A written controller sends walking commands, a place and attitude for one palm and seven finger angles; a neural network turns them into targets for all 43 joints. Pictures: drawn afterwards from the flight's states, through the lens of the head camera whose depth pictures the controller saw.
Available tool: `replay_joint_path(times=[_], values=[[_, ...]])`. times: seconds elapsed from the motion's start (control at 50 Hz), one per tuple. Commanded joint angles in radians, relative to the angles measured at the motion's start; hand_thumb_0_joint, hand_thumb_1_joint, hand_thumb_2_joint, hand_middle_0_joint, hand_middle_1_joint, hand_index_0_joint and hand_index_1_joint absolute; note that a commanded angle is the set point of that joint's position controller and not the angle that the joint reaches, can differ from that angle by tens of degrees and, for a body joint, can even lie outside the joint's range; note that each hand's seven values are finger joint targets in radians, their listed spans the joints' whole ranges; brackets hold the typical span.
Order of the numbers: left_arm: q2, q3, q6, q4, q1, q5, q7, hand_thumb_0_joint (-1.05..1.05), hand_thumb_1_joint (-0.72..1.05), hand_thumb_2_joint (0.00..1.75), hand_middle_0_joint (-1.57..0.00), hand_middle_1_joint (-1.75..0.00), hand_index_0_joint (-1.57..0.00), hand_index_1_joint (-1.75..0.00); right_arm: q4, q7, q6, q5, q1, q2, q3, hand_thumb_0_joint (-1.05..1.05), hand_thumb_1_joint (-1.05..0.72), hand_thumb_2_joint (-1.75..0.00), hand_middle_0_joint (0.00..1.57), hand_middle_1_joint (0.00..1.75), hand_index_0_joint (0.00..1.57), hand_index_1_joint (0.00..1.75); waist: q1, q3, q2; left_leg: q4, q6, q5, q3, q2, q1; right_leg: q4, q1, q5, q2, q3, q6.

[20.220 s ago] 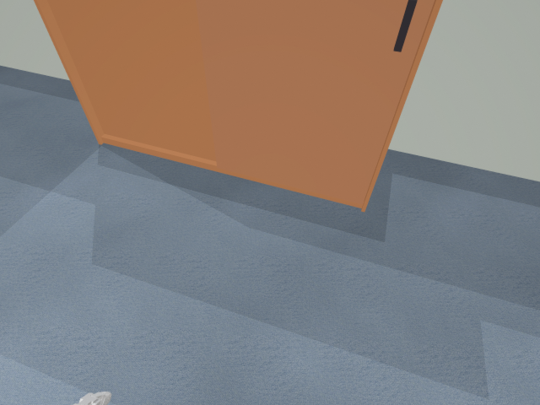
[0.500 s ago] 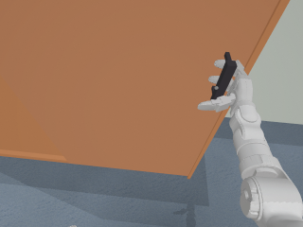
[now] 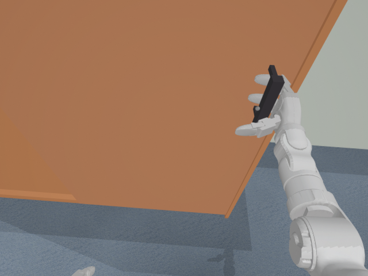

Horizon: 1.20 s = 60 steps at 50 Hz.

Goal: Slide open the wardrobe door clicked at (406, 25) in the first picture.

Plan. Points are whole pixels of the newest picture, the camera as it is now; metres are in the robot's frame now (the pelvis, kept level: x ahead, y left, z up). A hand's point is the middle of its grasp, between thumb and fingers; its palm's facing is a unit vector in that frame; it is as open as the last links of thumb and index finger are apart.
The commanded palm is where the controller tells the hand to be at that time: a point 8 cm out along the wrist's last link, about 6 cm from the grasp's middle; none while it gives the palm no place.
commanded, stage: slide the fingers in behind the handle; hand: right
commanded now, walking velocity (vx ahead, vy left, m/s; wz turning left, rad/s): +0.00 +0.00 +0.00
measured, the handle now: (264, 98) +0.50 -0.12 +0.13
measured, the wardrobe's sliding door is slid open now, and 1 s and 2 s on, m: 0.00 0.00 0.00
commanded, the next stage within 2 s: grip the handle and tug to test in 0.20 s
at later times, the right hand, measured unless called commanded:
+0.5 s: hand (257, 109) +0.45 -0.10 +0.14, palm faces -0.04 +1.00 +0.00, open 13.2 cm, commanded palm +0.42 -0.14 +0.14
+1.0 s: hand (258, 108) +0.45 -0.10 +0.14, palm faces -0.04 +1.00 +0.01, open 5.6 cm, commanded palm +0.42 -0.15 +0.14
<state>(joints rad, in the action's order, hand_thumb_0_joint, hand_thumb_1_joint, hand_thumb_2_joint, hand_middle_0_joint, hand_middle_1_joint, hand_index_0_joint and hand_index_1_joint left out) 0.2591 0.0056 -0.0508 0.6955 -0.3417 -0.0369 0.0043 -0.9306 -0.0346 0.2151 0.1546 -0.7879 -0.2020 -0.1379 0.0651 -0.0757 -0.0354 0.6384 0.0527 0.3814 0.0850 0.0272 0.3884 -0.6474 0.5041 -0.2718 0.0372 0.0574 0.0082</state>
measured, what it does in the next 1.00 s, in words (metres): stands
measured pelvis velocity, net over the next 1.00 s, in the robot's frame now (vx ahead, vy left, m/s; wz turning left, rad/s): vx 0.00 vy -0.01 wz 0.00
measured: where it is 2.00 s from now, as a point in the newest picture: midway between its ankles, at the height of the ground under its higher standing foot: outside the picture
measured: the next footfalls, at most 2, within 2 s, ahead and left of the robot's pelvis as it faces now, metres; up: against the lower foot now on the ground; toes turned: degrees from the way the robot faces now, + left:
none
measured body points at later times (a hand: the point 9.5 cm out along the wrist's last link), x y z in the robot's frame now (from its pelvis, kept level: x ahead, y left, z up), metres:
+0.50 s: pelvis +0.00 +0.00 +0.00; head +0.03 +0.01 +0.45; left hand +0.08 +0.25 -0.12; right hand +0.44 -0.15 +0.15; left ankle -0.04 +0.08 -0.72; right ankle +0.03 -0.12 -0.72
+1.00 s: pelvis +0.00 -0.01 +0.00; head +0.03 +0.00 +0.45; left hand +0.07 +0.25 -0.12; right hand +0.45 -0.15 +0.15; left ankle -0.04 +0.08 -0.72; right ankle +0.03 -0.12 -0.72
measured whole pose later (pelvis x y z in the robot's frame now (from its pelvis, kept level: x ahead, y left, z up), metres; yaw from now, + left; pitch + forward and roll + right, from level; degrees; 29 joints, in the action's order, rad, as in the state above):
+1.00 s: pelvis +0.00 -0.01 +0.00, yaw +0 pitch +7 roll +0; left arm 0.26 0.00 -0.04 0.70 -0.35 -0.04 0.00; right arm -0.91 -0.03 0.20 0.16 -0.77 -0.19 -0.14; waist 0.07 -0.07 -0.03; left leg 0.63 0.05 0.37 0.08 0.02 0.37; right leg -0.64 0.49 -0.27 0.03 0.06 0.01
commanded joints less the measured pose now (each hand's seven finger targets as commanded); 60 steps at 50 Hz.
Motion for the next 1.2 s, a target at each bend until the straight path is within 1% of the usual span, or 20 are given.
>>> replay_joint_path(times=[0.0, 0.08, 0.12, 0.14, 0.16, 0.28, 0.38, 0.52, 0.66, 0.68, 0.78, 0.82, 0.88, 0.94, 0.96, 0.98, 1.02, 1.06, 1.12, 1.18], values=[[0.132, -0.046, -0.030, -0.104, -0.034, -0.005, -0.008, 0.00, 0.90, 0.90, -0.20, -0.30, -0.20, -0.30, 0.239, -0.020, 0.070, 0.008, -0.487, -0.146, -0.033, 0.00, 0.50, -0.30, 0.30, 1.20, 0.30, 1.20, 0.017, -0.330, 0.071, -0.086, -0.049, -0.491, -0.073, 0.010, -0.012, 0.018, -0.298, 0.250, -0.047, -0.048, 0.045], [0.131, -0.046, -0.024, -0.113, -0.027, -0.006, -0.010, 0.00, 0.90, 0.90, -0.20, -0.30, -0.20, -0.30, 0.247, -0.022, 0.063, 0.003, -0.463, -0.146, -0.033, 0.00, 0.50, -0.30, 0.30, 1.20, 0.30, 1.20, 0.014, -0.327, 0.063, -0.087, -0.049, -0.499, -0.074, 0.009, -0.014, 0.018, -0.300, 0.259, -0.048, -0.045, 0.045], [0.127, -0.045, -0.021, -0.112, -0.025, -0.008, -0.012, 0.00, 0.90, 0.90, -0.20, -0.30, -0.20, -0.30, 0.255, -0.024, 0.062, 0.005, -0.495, -0.127, -0.011, 0.00, 0.50, -0.30, 0.30, 1.20, 0.30, 1.20, 0.027, -0.309, 0.065, -0.092, -0.050, -0.485, -0.073, 0.009, -0.003, 0.021, -0.302, 0.245, -0.047, -0.044, 0.045], [0.126, -0.048, -0.023, -0.115, -0.023, -0.007, -0.011, 0.00, 0.90, 0.90, -0.20, -0.30, -0.20, -0.30, 0.274, -0.024, 0.063, 0.006, -0.493, -0.113, -0.004, 0.00, 0.50, -0.30, 0.30, 1.20, 0.30, 1.20, 0.023, -0.332, 0.043, -0.088, -0.048, -0.489, -0.072, 0.010, 0.001, 0.019, -0.323, 0.257, -0.046, -0.045, 0.043], [0.130, -0.049, -0.023, -0.116, -0.030, -0.005, -0.011, 0.00, 0.90, 0.90, -0.20, -0.30, -0.20, -0.30, 0.275, -0.020, 0.065, 0.006, -0.472, -0.133, -0.022, 0.00, 0.50, -0.30, 0.30, 1.20, 0.30, 1.20, 0.014, -0.341, 0.071, -0.085, -0.045, -0.495, -0.067, 0.011, -0.019, 0.018, -0.320, 0.274, -0.046, -0.049, 0.044], [0.128, -0.050, -0.020, -0.124, -0.018, -0.005, -0.006, 0.00, 0.90, 0.90, -0.20, -0.30, -0.20, -0.30, 0.313, -0.015, 0.057, 0.003, -0.416, -0.111, -0.010, 0.00, 0.50, -0.30, 0.30, 1.20, 0.30, 1.20, 0.005, -0.347, 0.061, -0.081, -0.045, -0.524, -0.065, 0.013, -0.021, 0.021, -0.339, 0.309, -0.043, -0.047, 0.042], [0.124, -0.046, -0.016, -0.118, -0.011, -0.007, -0.009, 0.00, 0.90, 0.90, -0.20, -0.30, -0.20, -0.30, 0.300, -0.007, 0.043, -0.005, -0.430, -0.080, 0.025, 0.00, 0.27, -0.40, 0.32, 1.23, 0.32, 1.23, 0.020, -0.293, 0.055, -0.095, -0.044, -0.472, -0.062, 0.013, 0.011, 0.029, -0.333, 0.271, -0.039, -0.050, 0.041], [0.127, -0.049, -0.021, -0.108, -0.018, -0.004, -0.011, 0.00, 0.90, 0.90, -0.20, -0.30, -0.20, -0.30, 0.297, -0.003, 0.049, -0.003, -0.476, -0.076, 0.028, 0.00, -0.06, -0.54, 0.36, 1.28, 0.36, 1.28, 0.028, -0.312, 0.070, -0.096, -0.043, -0.445, -0.059, 0.015, 0.025, 0.031, -0.348, 0.262, -0.037, -0.058, 0.040], [0.131, -0.049, -0.020, -0.107, -0.023, -0.002, -0.012, 0.00, 0.90, 0.90, -0.20, -0.30, -0.20, -0.30, 0.280, -0.004, 0.060, -0.004, -0.453, -0.118, -0.007, 0.00, -0.39, -0.68, 0.40, 1.33, 0.40, 1.33, 0.016, -0.326, 0.062, -0.095, -0.040, -0.450, -0.062, 0.013, -0.004, 0.029, -0.336, 0.265, -0.040, -0.055, 0.041], [0.126, -0.047, -0.023, -0.110, -0.015, -0.004, -0.010, 0.00, 0.90, 0.90, -0.20, -0.30, -0.20, -0.30, 0.272, -0.007, 0.058, -0.002, -0.453, -0.083, 0.018, 0.00, -0.43, -0.70, 0.40, 1.33, 0.40, 1.33, 0.021, -0.314, 0.060, -0.097, -0.042, -0.444, -0.062, 0.014, 0.012, 0.032, -0.335, 0.253, -0.041, -0.054, 0.041], [0.127, -0.050, -0.026, -0.109, -0.016, -0.005, -0.009, 0.00, 0.90, 0.90, -0.20, -0.30, -0.20, -0.30, 0.285, -0.007, 0.064, -0.002, -0.457, -0.079, 0.022, 0.00, -0.67, -0.80, 0.43, 1.37, 0.43, 1.37, 0.019, -0.325, 0.035, -0.094, -0.039, -0.438, -0.059, 0.016, 0.026, 0.029, -0.356, 0.266, -0.037, -0.055, 0.038], [0.128, -0.049, -0.025, -0.102, -0.025, -0.005, -0.011, 0.00, 0.90, 0.90, -0.20, -0.30, -0.20, -0.30, 0.268, -0.004, 0.061, -0.002, -0.492, -0.082, 0.025, 0.00, -0.76, -0.84, 0.44, 1.38, 0.44, 1.38, 0.030, -0.303, 0.054, -0.099, -0.041, -0.415, -0.059, 0.016, 0.038, 0.031, -0.340, 0.239, -0.037, -0.057, 0.038], [0.131, -0.050, -0.026, -0.102, -0.027, -0.003, -0.013, 0.00, 0.90, 0.90, -0.20, -0.30, -0.20, -0.30, 0.252, -0.005, 0.061, -0.002, -0.471, -0.105, 0.001, 0.00, -0.90, -0.90, 0.45, 1.40, 0.45, 1.40, 0.024, -0.314, 0.080, -0.099, -0.044, -0.433, -0.063, 0.014, 0.014, 0.034, -0.323, 0.241, -0.039, -0.053, 0.042], [0.128, -0.047, -0.025, -0.100, -0.025, -0.005, -0.014, 0.00, 0.90, 0.90, -0.20, -0.30, -0.20, -0.30, 0.240, -0.012, 0.059, -0.002, -0.498, -0.094, 0.015, 0.00, -0.90, -0.90, 0.45, 1.40, 0.45, 1.40, 0.029, -0.297, 0.052, -0.102, -0.042, -0.405, -0.062, 0.015, 0.033, 0.033, -0.323, 0.221, -0.040, -0.054, 0.039], [0.132, -0.051, -0.025, -0.099, -0.034, -0.002, -0.014, 0.00, 0.90, 0.90, -0.20, -0.30, -0.20, -0.30, 0.242, -0.011, 0.063, -0.002, -0.489, -0.109, 0.002, 0.00, -0.90, -0.90, 0.45, 1.40, 0.45, 1.40, 0.028, -0.309, 0.077, -0.102, -0.043, -0.416, -0.061, 0.014, 0.016, 0.029, -0.321, 0.232, -0.040, -0.054, 0.042], [0.131, -0.049, -0.025, -0.102, -0.029, -0.004, -0.013, 0.00, 0.90, 0.90, -0.20, -0.30, -0.20, -0.30, 0.239, -0.011, 0.064, -0.001, -0.476, -0.129, -0.019, 0.00, -0.90, -0.90, 0.45, 1.40, 0.45, 1.40, 0.015, -0.318, 0.054, -0.099, -0.041, -0.429, -0.067, 0.013, 0.010, 0.031, -0.317, 0.236, -0.042, -0.053, 0.041], [0.128, -0.047, -0.024, -0.103, -0.026, -0.004, -0.014, 0.00, 0.90, 0.90, -0.20, -0.30, -0.20, -0.30, 0.252, -0.013, 0.065, -0.002, -0.500, -0.111, 0.001, 0.00, -0.90, -0.90, 0.45, 1.40, 0.45, 1.40, 0.028, -0.314, 0.053, -0.100, -0.044, -0.429, -0.067, 0.013, 0.018, 0.030, -0.319, 0.231, -0.042, -0.051, 0.042], [0.136, -0.048, -0.020, -0.103, -0.036, 0.000, -0.015, 0.00, 0.90, 0.90, -0.20, -0.30, -0.20, -0.30, 0.222, -0.010, 0.065, -0.003, -0.462, -0.156, -0.040, 0.00, -0.90, -0.90, 0.45, 1.40, 0.45, 1.40, 0.015, -0.306, 0.089, -0.102, -0.043, -0.428, -0.068, 0.012, -0.009, 0.032, -0.290, 0.227, -0.043, -0.051, 0.044], [0.128, -0.047, -0.018, -0.107, -0.025, -0.006, -0.015, 0.00, 0.90, 0.90, -0.20, -0.30, -0.20, -0.30, 0.255, -0.017, 0.069, -0.004, -0.500, -0.129, -0.012, 0.00, -0.90, -0.90, 0.45, 1.40, 0.45, 1.40, 0.025, -0.313, 0.044, -0.099, -0.042, -0.424, -0.065, 0.012, 0.013, 0.033, -0.316, 0.227, -0.040, -0.050, 0.039], [0.129, -0.048, -0.019, -0.111, -0.024, -0.004, -0.013, 0.00, 0.90, 0.90, -0.20, -0.30, -0.20, -0.30, 0.251, -0.014, 0.070, -0.002, -0.467, -0.127, -0.017, 0.00, -0.90, -0.90, 0.45, 1.40, 0.45, 1.40, 0.017, -0.324, 0.046, -0.094, -0.041, -0.444, -0.067, 0.014, 0.006, 0.029, -0.323, 0.248, -0.042, -0.050, 0.041]])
